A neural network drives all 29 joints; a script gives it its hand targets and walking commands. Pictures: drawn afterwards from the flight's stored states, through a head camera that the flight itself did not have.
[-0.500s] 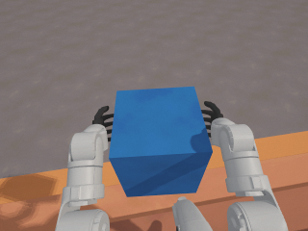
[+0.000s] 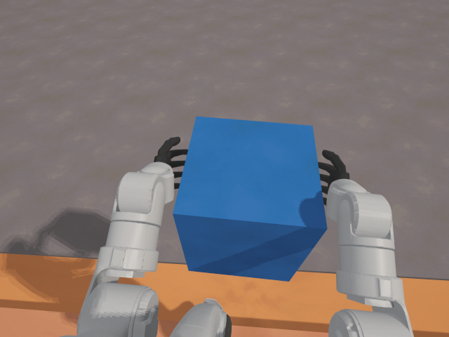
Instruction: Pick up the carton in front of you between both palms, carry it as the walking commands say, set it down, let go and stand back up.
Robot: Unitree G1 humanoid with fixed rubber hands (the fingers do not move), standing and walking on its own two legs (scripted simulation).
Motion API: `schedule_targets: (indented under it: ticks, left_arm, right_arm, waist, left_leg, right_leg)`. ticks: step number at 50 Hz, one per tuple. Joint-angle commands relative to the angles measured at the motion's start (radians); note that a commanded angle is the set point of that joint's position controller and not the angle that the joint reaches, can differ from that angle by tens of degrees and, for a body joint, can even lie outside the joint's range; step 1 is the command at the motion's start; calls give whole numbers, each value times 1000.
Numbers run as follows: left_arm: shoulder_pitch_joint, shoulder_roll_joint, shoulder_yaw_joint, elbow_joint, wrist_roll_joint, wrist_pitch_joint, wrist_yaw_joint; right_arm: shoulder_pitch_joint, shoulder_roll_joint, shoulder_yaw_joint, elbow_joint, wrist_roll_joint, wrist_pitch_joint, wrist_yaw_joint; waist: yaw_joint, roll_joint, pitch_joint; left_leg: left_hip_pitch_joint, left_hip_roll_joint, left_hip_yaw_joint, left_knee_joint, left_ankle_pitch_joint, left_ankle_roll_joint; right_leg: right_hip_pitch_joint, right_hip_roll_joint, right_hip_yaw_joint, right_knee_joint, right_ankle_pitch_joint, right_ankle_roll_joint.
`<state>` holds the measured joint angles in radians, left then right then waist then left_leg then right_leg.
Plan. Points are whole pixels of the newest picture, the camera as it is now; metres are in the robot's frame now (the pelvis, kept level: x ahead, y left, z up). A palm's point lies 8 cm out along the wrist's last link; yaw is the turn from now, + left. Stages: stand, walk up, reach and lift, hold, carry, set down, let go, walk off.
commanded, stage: carry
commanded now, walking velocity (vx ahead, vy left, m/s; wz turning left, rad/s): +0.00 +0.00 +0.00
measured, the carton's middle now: (245, 204) +0.35 +0.02 +0.01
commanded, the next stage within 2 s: none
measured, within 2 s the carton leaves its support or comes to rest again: neither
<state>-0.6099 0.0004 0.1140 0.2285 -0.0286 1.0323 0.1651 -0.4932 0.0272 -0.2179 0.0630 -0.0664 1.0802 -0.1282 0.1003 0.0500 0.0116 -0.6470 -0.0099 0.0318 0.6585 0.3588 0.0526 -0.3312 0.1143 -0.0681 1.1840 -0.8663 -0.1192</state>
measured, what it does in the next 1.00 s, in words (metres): goes down: left foot 0.16 m lower, then right foot 0.16 m lower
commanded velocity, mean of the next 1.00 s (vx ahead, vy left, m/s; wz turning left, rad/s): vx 0.00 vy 0.00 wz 0.00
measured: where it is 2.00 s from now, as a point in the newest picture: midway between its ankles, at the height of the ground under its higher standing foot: (249, 224)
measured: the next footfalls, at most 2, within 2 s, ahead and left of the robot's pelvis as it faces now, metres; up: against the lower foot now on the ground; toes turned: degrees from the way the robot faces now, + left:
left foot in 0.06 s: +0.19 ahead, +0.06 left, -0.16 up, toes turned +0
right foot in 0.46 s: +0.51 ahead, -0.05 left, -0.32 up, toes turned +1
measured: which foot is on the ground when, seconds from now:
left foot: up 0.00-0.04, down 0.06-0.44, up 0.46-0.80, down 0.82-1.00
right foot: down 0.00-0.06, up 0.08-0.44, down 0.46-0.84, up 0.86-1.00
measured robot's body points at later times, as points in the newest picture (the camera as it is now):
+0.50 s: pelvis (255, 230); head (256, 103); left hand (206, 113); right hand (301, 108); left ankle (226, 319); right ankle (258, 284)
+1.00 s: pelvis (248, 164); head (253, 46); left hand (224, 98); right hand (288, 104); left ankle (237, 229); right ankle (269, 241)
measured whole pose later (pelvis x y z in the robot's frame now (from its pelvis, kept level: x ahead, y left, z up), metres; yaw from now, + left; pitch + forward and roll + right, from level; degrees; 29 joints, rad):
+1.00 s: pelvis +0.77 +0.04 -0.38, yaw +1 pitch +6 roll +0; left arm -0.55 -0.02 0.19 0.10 0.00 1.03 0.15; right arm -0.51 0.04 -0.18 0.06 -0.02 1.03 -0.16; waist -0.05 -0.01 0.10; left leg -0.50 -0.08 0.10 0.55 -0.17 0.13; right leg -0.65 0.00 0.06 1.28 -0.53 -0.02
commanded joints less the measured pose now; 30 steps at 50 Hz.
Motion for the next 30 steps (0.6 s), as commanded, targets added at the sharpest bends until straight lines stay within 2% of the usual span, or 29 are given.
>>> schedule_targets:
  ticks: [1, 2, 3, 4, 5, 6, 7, 8, 9, 10, 11, 12, 13, 14, 15, 16, 18, 19, 20, 21, 22, 23, 24, 25, 26, 27, 28, 29, 30]
  left_arm:
    - [-529, -1104, -582, -154, -397, -8, -283]
    - [-517, -1076, -576, -154, -369, -1, -279]
    - [-522, -1052, -557, -148, -330, -2, -273]
    - [-510, -987, -519, -121, -291, 12, -269]
    - [-491, -945, -483, -128, -254, 18, -264]
    - [-520, -939, -473, -146, -248, 19, -259]
    - [-541, -928, -446, -146, -220, 15, -257]
    - [-515, -944, -441, -116, -211, 14, -256]
    - [-497, -948, -438, -107, -207, 10, -255]
    - [-493, -965, -448, -115, -203, 8, -254]
    - [-516, -980, -467, -152, -211, 4, -257]
    - [-563, -996, -491, -190, -233, -2, -254]
    - [-582, -1009, -509, -209, -239, -6, -254]
    - [-584, -1013, -518, -212, -246, -9, -251]
    - [-573, -1010, -525, -223, -250, -10, -245]
    - [-574, -1008, -543, -239, -257, -7, -238]
    - [-572, -995, -575, -272, -264, 2, -226]
    - [-568, -979, -574, -272, -260, 8, -224]
    - [-563, -963, -579, -261, -253, 16, -223]
    - [-533, -952, -586, -242, -258, 26, -226]
    - [-532, -940, -579, -235, -266, 32, -236]
    - [-520, -938, -579, -191, -277, 43, -244]
    - [-546, -911, -575, -118, -285, 50, -245]
    - [-597, -957, -597, -108, -332, 51, -251]
    - [-665, -1009, -617, -126, -387, 46, -257]
    - [-722, -1037, -622, -146, -425, 47, -262]
    - [-754, -1084, -630, -149, -449, 38, -270]
    - [-773, -1152, -645, -143, -467, 26, -279]
    - [-791, -1179, -651, -144, -491, 15, -284]
  right_arm:
    - [-723, 973, 705, -129, 377, -35, 178]
    - [-676, 958, 705, -111, 378, -31, 181]
    - [-643, 950, 696, -89, 381, -23, 196]
    - [-666, 936, 692, -38, 402, -21, 204]
    - [-696, 967, 732, -28, 443, -29, 213]
    - [-761, 1015, 763, -37, 485, -31, 224]
    - [-819, 1075, 787, -30, 513, -37, 230]
    - [-822, 1095, 784, -11, 540, -39, 233]
    - [-833, 1113, 777, -14, 553, -45, 234]
    - [-827, 1122, 775, -20, 555, -50, 234]
    - [-846, 1133, 765, -44, 561, -58, 234]
    - [-844, 1166, 788, -54, 563, -59, 235]
    - [-830, 1166, 770, -54, 561, -62, 237]
    - [-824, 1161, 767, -66, 563, -65, 236]
    - [-816, 1147, 769, -71, 569, -65, 235]
    - [-792, 1126, 760, -74, 557, -65, 233]
    - [-732, 1093, 740, -64, 536, -59, 232]
    - [-698, 1075, 726, -43, 521, -55, 233]
    - [-646, 1051, 713, -10, 501, -50, 235]
    - [-645, 1028, 704, -6, 481, -44, 235]
    - [-679, 1006, 679, -12, 460, -43, 230]
    - [-659, 964, 621, 19, 415, -31, 225]
    - [-632, 905, 589, 66, 373, -8, 213]
    - [-592, 864, 551, 88, 325, 3, 199]
    - [-634, 843, 524, 70, 307, 8, 195]
    - [-617, 856, 505, 103, 292, 5, 192]
    - [-635, 878, 493, 87, 290, -6, 193]
    - [-678, 919, 514, 61, 302, -16, 197]
    - [-728, 934, 532, 27, 319, -29, 198]
  waist:
    - [-154, -202, -438]
    - [-265, -47, -447]
    - [-308, 92, -355]
    - [-197, 135, -424]
    - [-194, 74, -468]
    - [-159, -107, -363]
    - [-166, -100, -331]
    - [-154, -123, -317]
    - [-158, -99, -340]
    - [-161, -22, -397]
    - [-168, 58, -484]
    - [-173, 9, -464]
    - [-200, -78, -399]
    - [-212, -107, -384]
    - [-211, -90, -368]
    - [-218, -49, -349]
    - [-210, 44, -332]
    - [-165, 107, -413]
    - [-99, 91, -435]
    - [30, 9, -442]
    - [131, -123, -398]
    - [123, -161, -314]
    - [-29, -170, -326]
    - [-53, -65, -404]
    - [-33, -32, -335]
    - [-60, 38, -345]
    - [-42, 5, -360]
    - [-30, -10, -342]
    - [-6, -36, -342]
  left_leg:
    - [556, -67, 108, -34, 56, 51]
    - [699, -66, 108, -116, -19, 76]
    - [774, 79, -45, -173, 24, 155]
    - [1005, 263, -395, 19, 258, 245]
    - [987, 329, -606, -56, -199, 327]
    - [795, 285, -586, -22, -186, 296]
    - [669, 254, -531, 20, -92, 247]
    - [594, 235, -482, 7, -17, 224]
    - [575, 234, -480, -4, 3, 211]
    - [602, 248, -496, -2, 59, 221]
    - [628, 271, -540, 31, 21, 247]
    - [662, 212, -473, 82, -43, 202]
    - [644, 102, -376, 164, -219, 161]
    - [564, 66, -326, 212, -383, 157]
    - [471, 46, -288, 209, -504, 152]
    - [440, 25, -269, 215, -549, 156]
    - [364, -7, -172, 287, -510, 113]
    - [286, -13, -69, 437, -448, 72]
    - [264, -4, -34, 557, -286, 34]
    - [205, 45, -38, 699, -45, -1]
    - [79, -16, 18, 1094, -250, -42]
    - [-153, -122, 68, 1344, -1025, -41]
    - [-335, -86, -120, 1189, -1022, -30]
    - [-370, -19, -163, 1017, -906, -18]
    - [-386, 23, -167, 903, -902, -7]
    - [-327, 35, -142, 765, -827, -16]
    - [-259, 42, -149, 643, -801, -22]
    - [-183, 40, -130, 597, -707, -30]
    - [-191, 50, -118, 618, -480, -21]
  right_leg:
    - [-58, -158, 55, 137, 1034, 43]
    - [-130, -148, 29, 367, 1151, 92]
    - [-316, -33, -4, 722, 493, 113]
    - [-656, -4, 74, 801, 145, 137]
    - [-739, -67, 143, 649, 217, 94]
    - [-703, -105, 206, 431, 371, 79]
    - [-642, -136, 170, 307, 392, 84]
    - [-594, -137, 136, 177, 458, 94]
    - [-550, -135, 131, 107, 512, 93]
    - [-542, -135, 112, 112, 538, 88]
    - [-538, -150, 135, 164, 706, 64]
    - [-602, -154, 122, 100, 759, 55]
    - [-618, -130, 92, -123, 924, 58]
    - [-531, -108, 56, -252, 1124, 63]
    - [-416, -85, 26, -337, 1226, 71]
    - [-339, -64, 1, -433, 1239, 82]
    - [-137, -35, -51, -565, 1292, 87]
    - [86, -10, -91, -474, 1451, 62]
    - [186, 0, -93, -498, 1351, 54]
    - [351, -16, -89, -574, 1251, 42]
    - [460, -82, -34, -696, 1222, -32]
    - [532, -207, 120, -610, 1278, -98]
    - [620, -337, 454, -458, 1614, -119]
    - [577, -400, 585, -526, 1200, -175]
    - [444, -416, 696, -533, 1092, -213]
    - [355, -413, 653, -533, 1065, -211]
    - [260, -427, 686, -569, 1022, -229]
    - [163, -420, 663, -596, 1107, -220]
    - [162, -382, 603, -510, 1073, -186]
